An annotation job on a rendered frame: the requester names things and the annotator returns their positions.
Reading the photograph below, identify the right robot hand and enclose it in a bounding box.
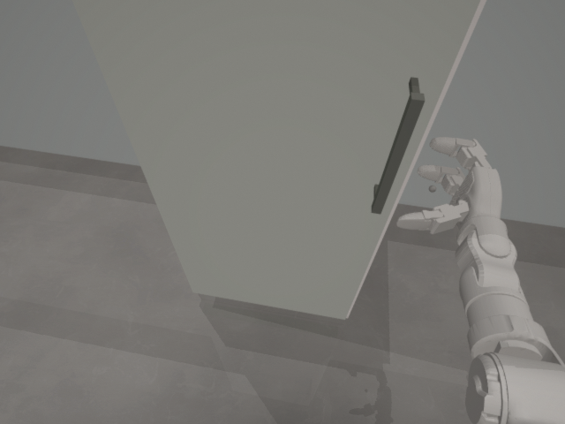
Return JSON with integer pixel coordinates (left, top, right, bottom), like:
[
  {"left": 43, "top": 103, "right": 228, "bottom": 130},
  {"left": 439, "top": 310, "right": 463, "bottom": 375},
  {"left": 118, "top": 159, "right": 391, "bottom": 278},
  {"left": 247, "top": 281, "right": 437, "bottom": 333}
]
[{"left": 396, "top": 137, "right": 502, "bottom": 234}]

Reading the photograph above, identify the right robot forearm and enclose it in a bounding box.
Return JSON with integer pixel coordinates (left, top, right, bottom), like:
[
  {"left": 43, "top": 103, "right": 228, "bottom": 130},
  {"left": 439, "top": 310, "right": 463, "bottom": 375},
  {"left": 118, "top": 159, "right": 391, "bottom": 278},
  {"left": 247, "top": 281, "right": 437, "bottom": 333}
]
[{"left": 455, "top": 216, "right": 565, "bottom": 367}]

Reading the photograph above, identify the handle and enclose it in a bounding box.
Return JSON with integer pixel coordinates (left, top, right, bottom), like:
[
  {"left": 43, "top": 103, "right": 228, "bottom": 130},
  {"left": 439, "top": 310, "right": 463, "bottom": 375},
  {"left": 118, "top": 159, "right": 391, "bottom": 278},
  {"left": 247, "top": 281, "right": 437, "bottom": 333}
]
[{"left": 372, "top": 77, "right": 425, "bottom": 214}]

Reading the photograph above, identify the fridge door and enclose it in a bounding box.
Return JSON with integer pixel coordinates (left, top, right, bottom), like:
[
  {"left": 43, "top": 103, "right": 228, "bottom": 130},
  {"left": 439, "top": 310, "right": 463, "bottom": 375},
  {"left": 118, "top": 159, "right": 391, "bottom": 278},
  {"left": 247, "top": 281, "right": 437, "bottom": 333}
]
[{"left": 72, "top": 0, "right": 480, "bottom": 320}]

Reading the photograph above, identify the right robot upper arm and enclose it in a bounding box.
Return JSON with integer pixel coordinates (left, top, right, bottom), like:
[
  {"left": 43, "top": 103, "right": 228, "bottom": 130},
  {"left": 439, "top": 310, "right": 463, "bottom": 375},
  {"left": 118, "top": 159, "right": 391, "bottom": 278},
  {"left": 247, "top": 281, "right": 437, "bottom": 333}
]
[{"left": 465, "top": 352, "right": 565, "bottom": 424}]

